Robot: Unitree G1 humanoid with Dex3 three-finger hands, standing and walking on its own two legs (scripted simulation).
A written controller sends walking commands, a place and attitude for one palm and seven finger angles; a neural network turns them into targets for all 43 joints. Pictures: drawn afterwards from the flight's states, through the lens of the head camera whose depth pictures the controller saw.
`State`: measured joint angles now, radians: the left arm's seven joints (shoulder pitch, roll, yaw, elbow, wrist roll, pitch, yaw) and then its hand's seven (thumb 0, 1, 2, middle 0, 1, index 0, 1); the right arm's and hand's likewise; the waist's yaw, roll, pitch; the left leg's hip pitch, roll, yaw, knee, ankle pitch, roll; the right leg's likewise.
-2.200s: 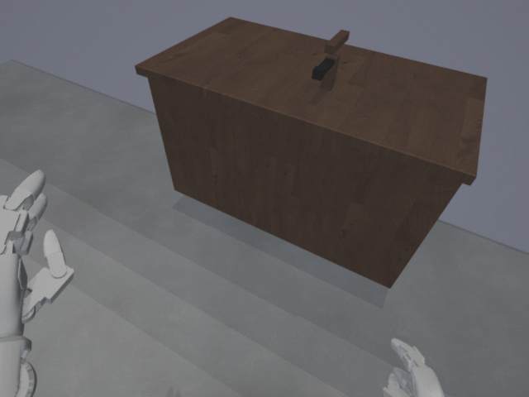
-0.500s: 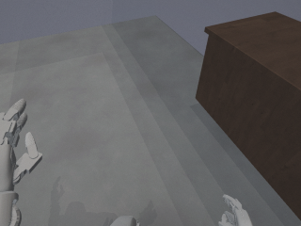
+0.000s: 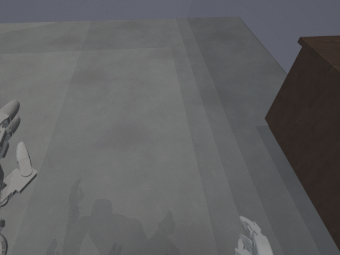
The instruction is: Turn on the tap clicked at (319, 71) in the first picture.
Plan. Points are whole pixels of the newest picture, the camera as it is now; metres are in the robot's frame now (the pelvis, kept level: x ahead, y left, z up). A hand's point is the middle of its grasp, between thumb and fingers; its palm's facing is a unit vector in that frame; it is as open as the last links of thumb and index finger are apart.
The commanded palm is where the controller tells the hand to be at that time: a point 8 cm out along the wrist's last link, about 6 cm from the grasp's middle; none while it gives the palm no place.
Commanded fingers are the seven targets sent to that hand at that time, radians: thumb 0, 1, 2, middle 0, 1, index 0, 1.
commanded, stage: walk around to get in front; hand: left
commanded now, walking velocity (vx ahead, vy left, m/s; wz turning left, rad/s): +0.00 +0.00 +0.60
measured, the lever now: out of the picture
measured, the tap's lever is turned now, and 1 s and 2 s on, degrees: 0 0 0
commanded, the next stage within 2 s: none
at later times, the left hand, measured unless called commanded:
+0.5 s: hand out of the picture +0.06 +0.29 +0.18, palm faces +0.70 -0.64 -0.32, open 7.4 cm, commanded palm +0.01 +0.31 +0.18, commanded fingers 0.00 0.90 0.90 -0.20 -0.30 -0.20 -0.30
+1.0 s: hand out of the picture +0.06 +0.29 +0.17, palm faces +0.75 -0.48 -0.45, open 7.4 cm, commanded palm -0.01 +0.30 +0.18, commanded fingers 0.00 0.90 0.90 -0.20 -0.30 -0.20 -0.30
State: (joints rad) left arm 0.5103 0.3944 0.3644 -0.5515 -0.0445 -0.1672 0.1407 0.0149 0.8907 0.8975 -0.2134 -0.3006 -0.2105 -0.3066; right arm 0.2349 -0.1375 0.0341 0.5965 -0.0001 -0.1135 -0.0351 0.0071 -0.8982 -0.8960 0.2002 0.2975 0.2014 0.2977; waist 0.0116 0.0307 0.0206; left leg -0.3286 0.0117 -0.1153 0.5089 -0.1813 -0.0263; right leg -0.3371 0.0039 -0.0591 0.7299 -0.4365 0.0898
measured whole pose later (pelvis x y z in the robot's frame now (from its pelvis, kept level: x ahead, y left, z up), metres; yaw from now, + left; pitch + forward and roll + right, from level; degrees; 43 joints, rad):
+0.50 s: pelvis -0.06 +0.00 -0.01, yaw +18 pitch -1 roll +2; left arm 0.44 0.36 0.37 -0.55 -0.03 -0.20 0.20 0.01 0.89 0.90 -0.21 -0.30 -0.21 -0.31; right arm 0.23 -0.24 -0.04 0.58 -0.01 -0.08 -0.09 0.01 -0.90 -0.90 0.19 0.30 0.20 0.30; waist 0.01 -0.07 0.02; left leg -0.26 0.02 0.10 0.61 -0.29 0.01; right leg -0.41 -0.16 -0.15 0.94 -0.46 0.03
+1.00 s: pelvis +0.00 -0.02 +0.00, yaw +33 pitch -1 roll +2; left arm 0.48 0.33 0.32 -0.46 -0.01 -0.20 0.13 0.02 0.89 0.90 -0.22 -0.30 -0.21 -0.31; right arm 0.20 -0.25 -0.03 0.67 -0.01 -0.05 -0.07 0.01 -0.90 -0.90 0.20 0.30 0.20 0.30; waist 0.01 0.02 0.04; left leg -0.55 0.06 0.06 1.14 -0.33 -0.03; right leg -0.21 -0.12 -0.21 0.50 -0.27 -0.01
